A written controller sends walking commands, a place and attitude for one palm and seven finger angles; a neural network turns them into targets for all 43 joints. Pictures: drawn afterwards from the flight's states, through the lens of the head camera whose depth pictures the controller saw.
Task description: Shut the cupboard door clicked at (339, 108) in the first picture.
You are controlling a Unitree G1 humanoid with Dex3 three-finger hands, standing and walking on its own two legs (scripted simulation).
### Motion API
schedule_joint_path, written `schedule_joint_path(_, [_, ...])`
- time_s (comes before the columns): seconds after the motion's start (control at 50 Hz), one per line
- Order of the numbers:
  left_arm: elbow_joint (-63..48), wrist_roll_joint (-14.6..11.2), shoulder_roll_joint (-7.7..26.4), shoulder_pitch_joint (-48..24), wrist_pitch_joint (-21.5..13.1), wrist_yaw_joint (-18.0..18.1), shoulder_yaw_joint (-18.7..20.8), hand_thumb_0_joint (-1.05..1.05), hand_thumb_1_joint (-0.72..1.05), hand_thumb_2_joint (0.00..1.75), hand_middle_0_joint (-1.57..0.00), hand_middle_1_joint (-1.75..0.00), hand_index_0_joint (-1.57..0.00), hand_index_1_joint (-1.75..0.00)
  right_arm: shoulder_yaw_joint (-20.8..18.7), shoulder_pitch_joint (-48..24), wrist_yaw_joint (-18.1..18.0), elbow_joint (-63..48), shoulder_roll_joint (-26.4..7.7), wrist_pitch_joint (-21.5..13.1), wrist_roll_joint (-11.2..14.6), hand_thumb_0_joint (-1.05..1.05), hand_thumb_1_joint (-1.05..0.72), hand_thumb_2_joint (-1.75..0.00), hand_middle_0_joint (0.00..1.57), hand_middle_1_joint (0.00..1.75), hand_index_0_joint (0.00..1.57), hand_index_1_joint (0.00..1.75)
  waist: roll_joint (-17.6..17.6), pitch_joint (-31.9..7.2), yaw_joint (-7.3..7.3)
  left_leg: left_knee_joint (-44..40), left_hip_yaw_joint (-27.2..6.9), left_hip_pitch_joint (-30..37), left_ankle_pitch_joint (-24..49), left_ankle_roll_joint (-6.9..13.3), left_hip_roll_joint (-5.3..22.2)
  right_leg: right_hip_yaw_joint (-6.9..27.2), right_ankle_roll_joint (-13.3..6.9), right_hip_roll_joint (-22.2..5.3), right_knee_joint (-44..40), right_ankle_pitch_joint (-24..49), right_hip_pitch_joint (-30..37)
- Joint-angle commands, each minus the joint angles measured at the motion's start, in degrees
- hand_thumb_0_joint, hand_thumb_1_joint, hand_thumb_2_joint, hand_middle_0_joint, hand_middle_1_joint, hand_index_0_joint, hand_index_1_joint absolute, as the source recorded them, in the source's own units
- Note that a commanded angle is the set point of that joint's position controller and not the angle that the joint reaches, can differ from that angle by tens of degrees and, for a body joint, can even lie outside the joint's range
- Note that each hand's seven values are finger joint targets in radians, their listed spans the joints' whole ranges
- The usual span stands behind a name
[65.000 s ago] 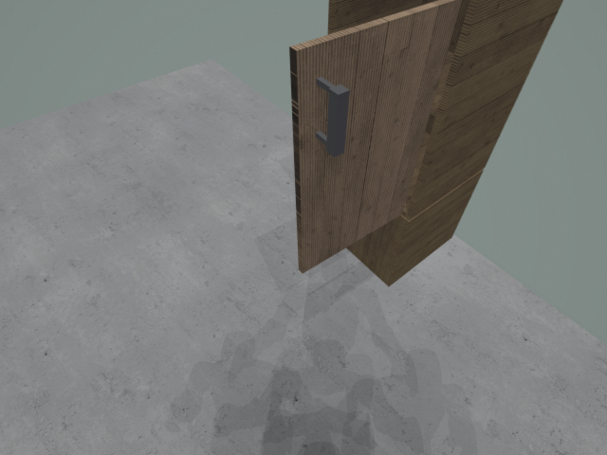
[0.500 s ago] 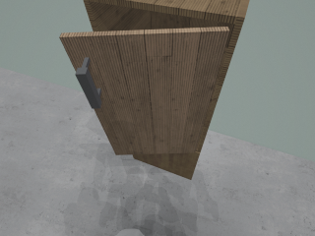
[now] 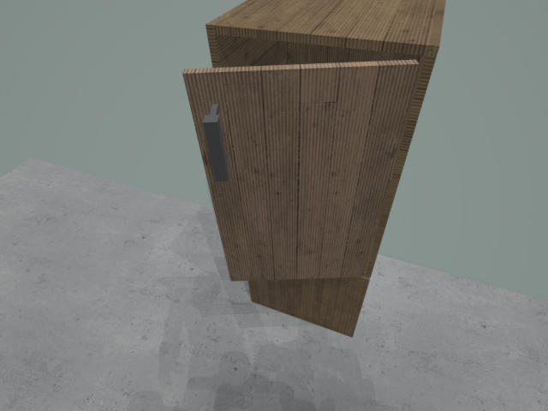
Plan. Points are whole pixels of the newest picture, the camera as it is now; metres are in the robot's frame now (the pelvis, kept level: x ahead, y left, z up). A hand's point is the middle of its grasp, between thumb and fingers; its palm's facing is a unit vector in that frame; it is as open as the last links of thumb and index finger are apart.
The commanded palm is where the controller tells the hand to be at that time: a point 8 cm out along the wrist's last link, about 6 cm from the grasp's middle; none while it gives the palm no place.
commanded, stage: come to a stop and stand still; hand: left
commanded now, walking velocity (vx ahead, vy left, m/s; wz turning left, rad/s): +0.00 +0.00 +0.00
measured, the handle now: (218, 143) +0.50 +0.13 +0.16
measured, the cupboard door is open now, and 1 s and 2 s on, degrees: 23 23 23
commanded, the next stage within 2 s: look again from close up in 0.72 s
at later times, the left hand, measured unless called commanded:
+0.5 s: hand out of the picture -0.04 +0.20 -0.15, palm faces -0.01 -0.98 -0.19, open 7.3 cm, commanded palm none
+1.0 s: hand out of the picture -0.12 +0.17 -0.15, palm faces +0.05 -0.99 -0.15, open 7.4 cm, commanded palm none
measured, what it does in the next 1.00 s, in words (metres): steps on the spot: right foot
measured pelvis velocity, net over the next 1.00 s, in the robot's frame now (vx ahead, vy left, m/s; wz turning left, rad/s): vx -0.08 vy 0.02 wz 0.00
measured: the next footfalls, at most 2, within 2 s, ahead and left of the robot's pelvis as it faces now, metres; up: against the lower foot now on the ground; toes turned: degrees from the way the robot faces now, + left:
right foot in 0.32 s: -0.02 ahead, -0.09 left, +0.00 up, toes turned -1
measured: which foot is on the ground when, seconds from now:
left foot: down 0.00-1.00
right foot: down 0.00-0.08, up 0.10-0.30, down 0.32-1.00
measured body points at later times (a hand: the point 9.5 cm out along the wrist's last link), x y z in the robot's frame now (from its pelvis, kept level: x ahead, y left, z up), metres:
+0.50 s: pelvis -0.06 +0.03 +0.02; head -0.06 +0.03 +0.47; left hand -0.04 +0.25 -0.13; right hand -0.07 -0.18 -0.14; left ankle +0.01 +0.09 -0.72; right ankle -0.06 -0.09 -0.72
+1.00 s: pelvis -0.08 +0.02 +0.02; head -0.09 +0.02 +0.47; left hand -0.12 +0.22 -0.14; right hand -0.07 -0.20 -0.14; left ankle +0.01 +0.09 -0.72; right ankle -0.06 -0.09 -0.72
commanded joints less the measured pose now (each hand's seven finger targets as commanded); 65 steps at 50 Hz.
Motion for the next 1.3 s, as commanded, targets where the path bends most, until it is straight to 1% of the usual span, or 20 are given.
schedule_joint_path(0.0, [-7.48, 0.2, 10.22, -6.93, -0.7, 1.08, 3.33, 0.0, 0.9, 0.9, -0.2, -0.3, -0.2, -0.3, -1.35, 10.2, 0.28, -0.91, -4.2, -1.27, 0.05, 0.0, -0.9, -0.9, 0.2, 0.3, 0.2, 0.3, -16.81, 5.62, -4.87, -10.49, -2.82, 9.67, 2.3, 0.14, 1.65, 10.79, -5.72, -6.81, -18.87, -20.46, -16.99])
schedule_joint_path(0.02, [-7.12, -0.05, 8.56, -4.89, -0.3, 0.93, 2.93, 0.0, 0.9, 0.9, -0.2, -0.3, -0.2, -0.3, -0.99, 10.03, 0.28, -0.71, -4.67, -1.99, -0.28, 0.0, -0.9, -0.9, 0.2, 0.3, 0.2, 0.3, -8.66, 7.05, -3.88, -18.71, -6.75, 6.57, -0.96, 0.75, 3.37, 8.27, -3.74, -3.07, -12.86, -19.24, -15.54])
schedule_joint_path(0.04, [-6.88, -0.78, 5.91, -2.51, -0.17, 0.76, 2.54, 0.0, 0.9, 0.9, -0.2, -0.3, -0.2, -0.3, -1.18, 8.61, 0.09, -1.15, -6.83, -2.83, -0.96, 0.0, -0.9, -0.9, 0.2, 0.3, 0.2, 0.3, 3.55, 7.68, -2.68, -27.24, -16.31, -1.04, -6.6, 2.81, 9.96, 3.7, -1.26, 1.96, -4.05, -11.83, -9.88])
schedule_joint_path(0.06, [-5.8, -0.92, 5.22, -0.43, -0.03, 0.88, 2.46, 0.0, 0.9, 0.9, -0.2, -0.3, -0.2, -0.3, -1.14, 4.72, -0.38, -2.02, -7.71, -3.32, -0.94, 0.0, -0.9, -0.9, 0.2, 0.3, 0.2, 0.3, 11.55, 8.04, -0.89, -32.77, -23.11, -7.6, -9.25, 4.8, 14.07, 1.89, -0.49, 3.48, 2.9, -8.1, -5.69])
schedule_joint_path(0.08, [-4.63, -0.42, 5.88, 1.09, 0.2, 1.04, 2.53, 0.0, 0.9, 0.9, -0.2, -0.3, -0.2, -0.3, -0.81, 2.86, -0.78, -2.11, -7.05, -3.54, -0.92, 0.0, -0.9, -0.9, 0.2, 0.3, 0.2, 0.3, 12.76, 7.32, 0.51, -33.69, -24.0, -9.74, -8.02, 5.87, 14.58, 3.85, -1.04, 2.24, 7.18, -7.14, -2.8])
schedule_joint_path(0.12, [-2.61, -0.45, 4.5, 3.25, 0.36, 0.32, 2.76, 0.0, 0.9, 0.9, -0.2, -0.3, -0.2, -0.3, -0.64, 1.84, -1.13, -1.77, -7.09, -3.37, -0.79, 0.0, -0.9, -0.9, 0.2, 0.3, 0.2, 0.3, 4.29, 3.54, 1.33, -31.34, -19.53, -8.16, -2.86, 6.78, 13.09, 4.38, -1.07, 2.73, 11.63, -4.11, -0.72])
schedule_joint_path(0.14, [-2.12, -0.6, 3.61, 3.24, 0.23, 0.11, 2.6, 0.0, 0.9, 0.9, -0.2, -0.3, -0.2, -0.3, -0.65, 2.14, -1.25, -1.43, -7.11, -3.44, -0.77, 0.0, -0.9, -0.9, 0.2, 0.3, 0.2, 0.3, 2.46, 2.92, 1.3, -30.64, -18.34, -6.16, -0.92, 7.07, 12.83, 3.84, -1.1, 2.6, 10.68, -4.13, -0.94])
schedule_joint_path(0.18, [-1.81, -0.71, 2.91, 2.08, -0.22, -0.22, 2.14, 0.0, 0.9, 0.9, -0.2, -0.3, -0.2, -0.3, -0.44, 4.02, -1.49, -0.15, -6.58, -3.74, -0.63, 0.0, -0.9, -0.9, 0.2, 0.3, 0.2, 0.3, 0.8, 2.05, 0.58, -29.95, -17.74, -0.48, 3.49, 7.68, 13.02, 2.55, -1.09, 1.93, 4.52, -5.57, -1.51])
schedule_joint_path(0.22, [-1.24, -0.87, 2.38, 1.42, -0.79, -0.34, 1.75, 0.0, 0.9, 0.9, -0.2, -0.3, -0.2, -0.3, -0.38, 6.67, -1.58, 1.56, -6.49, -3.88, -0.54, 0.0, -0.9, -0.9, 0.2, 0.3, 0.2, 0.3, 1.66, 0.59, -0.35, -29.2, -17.81, 4.7, 6.5, 7.42, 13.06, 1.46, -1.2, 1.64, -5.02, -7.14, 0.61])
schedule_joint_path(0.26, [0.08, -1.04, 2.36, 2.56, -1.35, -0.05, 1.46, 0.0, 0.9, 0.9, -0.2, -0.3, -0.2, -0.3, -0.18, 7.78, -1.59, 3.08, -6.41, -3.99, -0.1, 0.0, -0.9, -0.9, 0.2, 0.3, 0.2, 0.3, 1.22, -0.88, -0.18, -27.72, -16.81, 6.1, 7.71, 5.77, 12.2, 2.26, -1.69, 1.34, -15.02, -2.04, 5.39])
schedule_joint_path(0.28, [0.96, -0.97, 3.0, 2.62, -1.69, 0.19, 1.42, 0.0, 0.9, 0.9, -0.2, -0.3, -0.2, -0.3, 0.07, 7.87, -1.5, 3.67, -5.29, -4.09, 0.14, 0.0, -0.9, -0.9, 0.2, 0.3, 0.2, 0.3, -1.11, -0.26, -0.25, -26.95, -15.86, 4.13, 8.35, 4.48, 10.84, 4.11, -2.39, 0.33, -18.22, 1.47, 8.39])
schedule_joint_path(0.32, [2.24, -1.1, 3.55, 3.65, -1.94, 0.46, 0.97, 0.0, 0.9, 0.9, -0.2, -0.3, -0.2, -0.3, 0.48, 7.11, -1.26, 4.41, -4.62, -4.26, 0.3, 0.0, -0.9, -0.9, 0.2, 0.3, 0.2, 0.3, -1.22, 0.59, -0.59, -27.9, -13.04, 2.99, 6.79, 1.8, 8.4, 7.41, -4.22, -2.27, -18.68, 2.19, 8.76])
schedule_joint_path(0.36, [3.23, -1.07, 3.01, 3.23, -2.19, 0.35, 0.77, 0.0, 0.9, 0.9, -0.2, -0.3, -0.2, -0.3, 0.35, 7.43, -1.23, 5.52, -5.25, -4.11, 0.1, 0.0, -0.9, -0.9, 0.2, 0.3, 0.2, 0.3, -3.53, -0.29, -1.21, -28.59, -12.83, 5.44, 3.63, 1.45, 8.68, 6.5, -3.78, -1.46, -18.19, 0.32, 6.77])
schedule_joint_path(0.46, [4.14, -0.8, 2.57, 4.51, -2.01, 0.4, 0.4, 0.0, 0.9, 0.9, -0.2, -0.3, -0.2, -0.3, 0.4, 6.73, -0.96, 7.14, -5.21, -3.39, 0.08, 0.0, -0.9, -0.9, 0.2, 0.3, 0.2, 0.3, -2.78, 4.59, -1.1, -31.07, -13.04, 2.68, -3.23, 1.44, 8.69, 5.97, -3.31, -1.09, -19.2, -4.39, 3.68])
schedule_joint_path(0.6, [5.53, -0.53, 1.94, 7.3, -2.26, 0.44, 0.28, 0.0, 0.9, 0.9, -0.2, -0.3, -0.2, -0.3, 0.44, 6.4, -0.84, 8.35, -4.86, -2.99, 0.03, 0.0, -0.9, -0.9, 0.2, 0.3, 0.2, 0.3, -3.31, 5.86, -0.96, -31.42, -12.9, 1.97, -4.59, 1.41, 8.24, 6.15, -3.14, -1.16, -19.96, -7.18, 1.58])
schedule_joint_path(0.68, [5.98, -0.52, 1.91, 8.43, -2.46, 0.46, 0.38, 0.0, 0.9, 0.9, -0.2, -0.3, -0.2, -0.3, 0.51, 6.67, -0.87, 8.69, -4.56, -3.02, 0.04, 0.0, -0.9, -0.9, 0.2, 0.3, 0.2, 0.3, -3.46, 4.86, -1.04, -30.88, -12.75, 2.8, -3.67, 1.32, 8.03, 6.3, -3.2, -1.24, -20.37, -7.64, 1.24])
schedule_joint_path(0.8, [6.83, -0.5, 1.24, 10.02, -2.52, 0.36, 0.24, 0.0, 0.9, 0.9, -0.2, -0.3, -0.2, -0.3, 0.76, 6.55, -1.01, 9.18, -4.23, -3.1, 0.09, 0.0, -0.9, -0.9, 0.2, 0.3, 0.2, 0.3, -2.36, 6.12, -0.81, -31.01, -12.78, 1.48, -4.28, 1.27, 7.91, 6.34, -3.11, -1.21, -20.55, -7.72, 0.85])
schedule_joint_path(0.98, [7.5, -0.71, 0.97, 10.42, -2.89, 0.29, 0.22, 0.0, 0.9, 0.9, -0.2, -0.3, -0.2, -0.3, 1.0, 8.07, -1.1, 10.13, -2.74, -3.03, 0.13, 0.0, -0.9, -0.9, 0.2, 0.3, 0.2, 0.3, -5.19, 5.89, -1.28, -26.73, -11.1, 3.16, 0.42, 0.95, 6.3, 8.17, -3.49, -2.44, -23.24, -11.55, -1.42])
schedule_joint_path(1.16, [7.92, -0.75, 0.01, 11.32, -2.79, 0.26, 0.4, 0.0, 0.9, 0.9, -0.2, -0.3, -0.2, -0.3, 1.24, 8.62, -1.35, 10.98, -2.24, -3.37, -0.09, 0.0, -0.9, -0.9, 0.2, 0.3, 0.2, 0.3, -1.48, 5.73, -0.49, -28.93, -12.72, -0.16, -2.74, 1.2, 7.32, 6.87, -3.36, -1.37, -20.79, -8.51, 1.59])
schedule_joint_path(1.28, [7.91, -0.81, -0.23, 10.64, -3.08, 0.32, 0.31, 0.0, 0.9, 0.9, -0.2, -0.3, -0.2, -0.3, 1.43, 9.29, -1.37, 11.48, -1.26, -3.45, 0.01, 0.0, -0.9, -0.9, 0.2, 0.3, 0.2, 0.3, -4.19, 6.3, -0.67, -26.92, -11.6, 0.64, 0.95, 1.14, 6.7, 7.71, -3.63, -2.09, -22.32, -8.78, 1.06])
